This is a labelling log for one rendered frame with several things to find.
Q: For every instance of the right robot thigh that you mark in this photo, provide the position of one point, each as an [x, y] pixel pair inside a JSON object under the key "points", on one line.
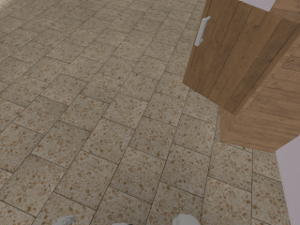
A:
{"points": [[185, 219]]}

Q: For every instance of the left robot hand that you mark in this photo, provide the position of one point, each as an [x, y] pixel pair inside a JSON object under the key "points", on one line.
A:
{"points": [[64, 220]]}

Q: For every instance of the handle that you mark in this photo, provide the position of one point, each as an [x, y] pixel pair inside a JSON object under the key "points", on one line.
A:
{"points": [[201, 30]]}

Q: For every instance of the cupboard door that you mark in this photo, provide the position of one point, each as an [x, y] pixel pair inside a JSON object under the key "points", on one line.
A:
{"points": [[241, 44]]}

